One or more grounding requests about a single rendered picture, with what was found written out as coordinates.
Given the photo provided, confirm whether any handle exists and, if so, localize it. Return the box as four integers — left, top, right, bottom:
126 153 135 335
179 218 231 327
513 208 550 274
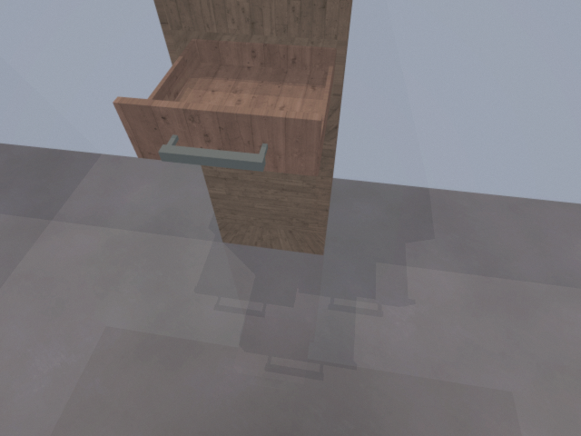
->
158 134 268 172

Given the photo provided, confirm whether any drawer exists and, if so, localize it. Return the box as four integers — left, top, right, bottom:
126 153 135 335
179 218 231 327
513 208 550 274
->
113 39 337 176

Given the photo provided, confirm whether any cabinet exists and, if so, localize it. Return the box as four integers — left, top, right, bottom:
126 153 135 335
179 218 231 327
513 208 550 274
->
153 0 352 255

